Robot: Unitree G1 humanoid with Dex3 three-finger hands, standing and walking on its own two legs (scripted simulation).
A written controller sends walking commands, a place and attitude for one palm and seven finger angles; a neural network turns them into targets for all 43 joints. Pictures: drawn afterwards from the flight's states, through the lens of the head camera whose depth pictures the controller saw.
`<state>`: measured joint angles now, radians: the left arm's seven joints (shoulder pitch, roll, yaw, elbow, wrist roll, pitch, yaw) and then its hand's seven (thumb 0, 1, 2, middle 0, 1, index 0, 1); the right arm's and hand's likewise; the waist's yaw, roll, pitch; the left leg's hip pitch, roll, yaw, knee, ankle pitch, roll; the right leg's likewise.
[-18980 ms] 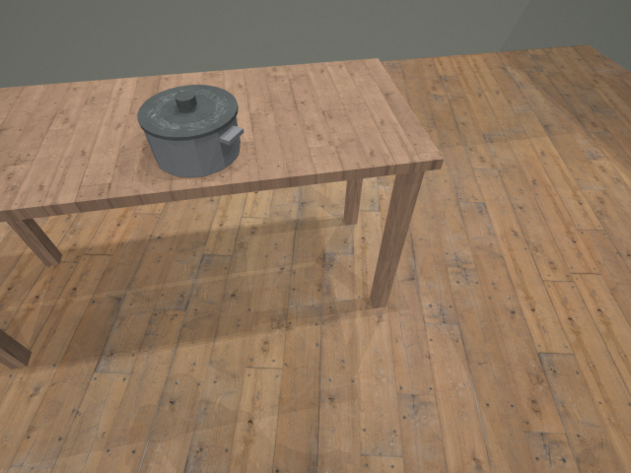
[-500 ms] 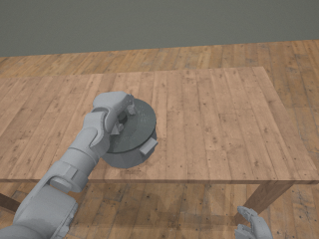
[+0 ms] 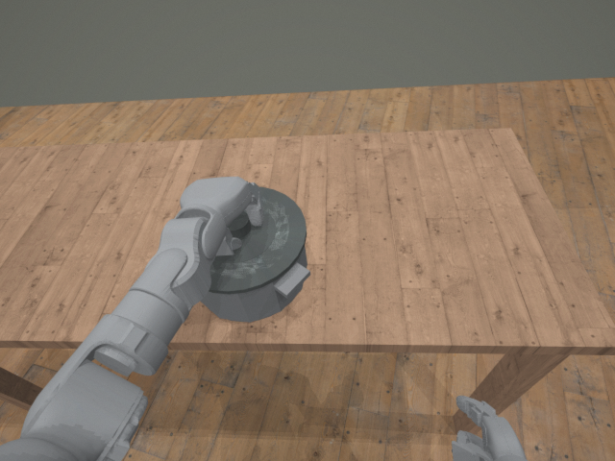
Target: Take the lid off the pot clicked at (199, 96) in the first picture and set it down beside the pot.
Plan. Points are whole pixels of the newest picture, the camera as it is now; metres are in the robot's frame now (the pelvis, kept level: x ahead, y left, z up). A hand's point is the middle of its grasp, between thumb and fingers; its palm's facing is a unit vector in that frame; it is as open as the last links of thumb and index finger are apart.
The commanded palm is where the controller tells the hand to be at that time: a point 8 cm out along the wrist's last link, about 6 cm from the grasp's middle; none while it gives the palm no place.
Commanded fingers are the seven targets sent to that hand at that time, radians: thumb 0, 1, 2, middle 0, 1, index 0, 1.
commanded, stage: close the fingers and squeeze the knob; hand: left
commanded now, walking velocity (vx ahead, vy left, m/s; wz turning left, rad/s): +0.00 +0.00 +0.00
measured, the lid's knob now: (236, 224) +0.44 +0.12 +0.06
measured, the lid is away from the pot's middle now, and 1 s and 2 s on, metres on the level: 0.00 0.00 0.02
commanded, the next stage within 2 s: lift the lid straight up in 0.64 s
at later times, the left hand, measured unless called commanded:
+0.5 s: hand (227, 230) +0.41 +0.13 +0.08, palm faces -0.29 -0.06 -0.96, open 6.8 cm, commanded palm +0.39 +0.13 +0.14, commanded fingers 0.00 0.69 0.80 -0.90 -0.99 -0.91 -0.98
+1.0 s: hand (223, 230) +0.40 +0.13 +0.08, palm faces -0.29 -0.05 -0.95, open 6.8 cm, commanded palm +0.38 +0.14 +0.17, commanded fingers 0.00 0.76 0.85 -0.95 -1.01 -0.96 -1.01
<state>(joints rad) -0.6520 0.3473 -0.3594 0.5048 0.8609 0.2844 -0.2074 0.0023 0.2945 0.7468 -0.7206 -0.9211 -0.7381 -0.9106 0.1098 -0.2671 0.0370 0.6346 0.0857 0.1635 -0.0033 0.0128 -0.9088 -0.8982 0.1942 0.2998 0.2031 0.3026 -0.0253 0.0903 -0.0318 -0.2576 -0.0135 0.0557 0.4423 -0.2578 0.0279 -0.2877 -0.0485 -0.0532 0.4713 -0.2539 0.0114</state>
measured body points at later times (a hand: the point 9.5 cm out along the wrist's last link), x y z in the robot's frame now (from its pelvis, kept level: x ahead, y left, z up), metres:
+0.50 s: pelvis +0.00 +0.00 +0.00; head +0.02 -0.04 +0.45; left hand +0.42 +0.13 +0.13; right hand +0.15 -0.24 -0.13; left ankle -0.02 +0.10 -0.74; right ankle -0.01 -0.13 -0.74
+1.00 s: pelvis +0.00 +0.00 +0.00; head +0.02 -0.04 +0.45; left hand +0.41 +0.13 +0.14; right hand +0.16 -0.24 -0.12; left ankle -0.02 +0.10 -0.74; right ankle -0.01 -0.13 -0.74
